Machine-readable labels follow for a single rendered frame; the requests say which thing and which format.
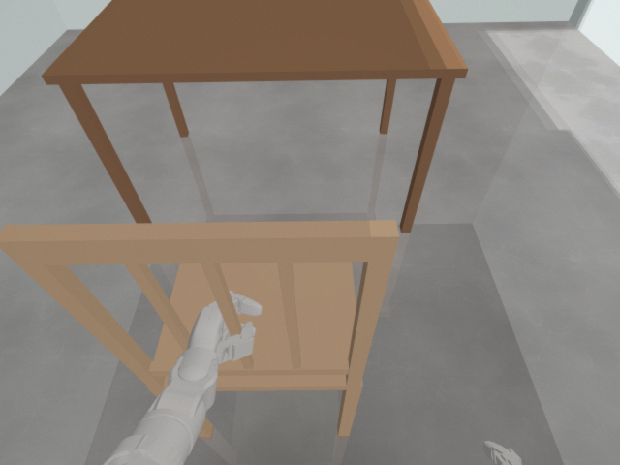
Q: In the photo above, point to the table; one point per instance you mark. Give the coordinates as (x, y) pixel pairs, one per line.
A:
(171, 41)

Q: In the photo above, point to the robot right hand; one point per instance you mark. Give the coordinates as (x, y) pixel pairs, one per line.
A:
(499, 455)

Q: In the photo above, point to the chair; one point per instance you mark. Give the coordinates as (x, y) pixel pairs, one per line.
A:
(311, 334)

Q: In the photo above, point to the robot left hand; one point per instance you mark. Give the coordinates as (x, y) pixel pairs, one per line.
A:
(211, 332)

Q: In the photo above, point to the robot left forearm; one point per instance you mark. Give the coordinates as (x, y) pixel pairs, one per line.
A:
(169, 429)

